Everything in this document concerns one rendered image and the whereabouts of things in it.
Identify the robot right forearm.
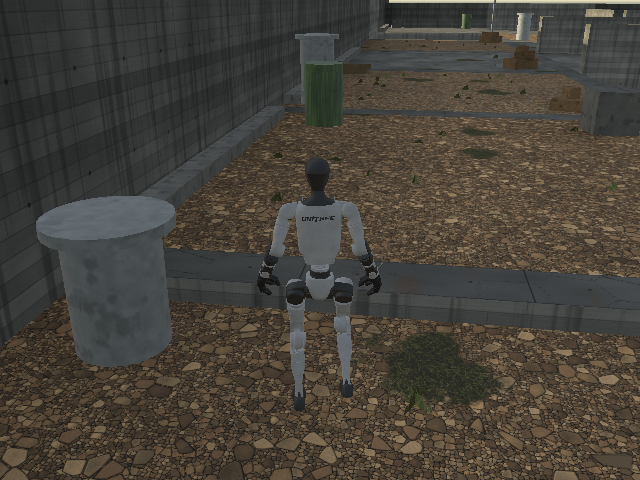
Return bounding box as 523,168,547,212
358,240,379,279

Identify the robot right hand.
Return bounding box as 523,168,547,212
358,275,382,296

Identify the robot shin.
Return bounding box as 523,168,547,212
290,332,305,397
337,316,352,385

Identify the left robot shin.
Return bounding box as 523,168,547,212
290,332,305,397

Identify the robot left forearm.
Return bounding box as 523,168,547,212
259,241,279,278

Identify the robot left upper arm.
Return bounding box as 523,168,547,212
269,202,298,258

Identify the robot left hand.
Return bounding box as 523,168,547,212
257,273,280,295

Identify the robot right upper arm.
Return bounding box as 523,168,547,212
339,201,368,256

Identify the right robot shin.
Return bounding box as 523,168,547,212
337,316,352,385

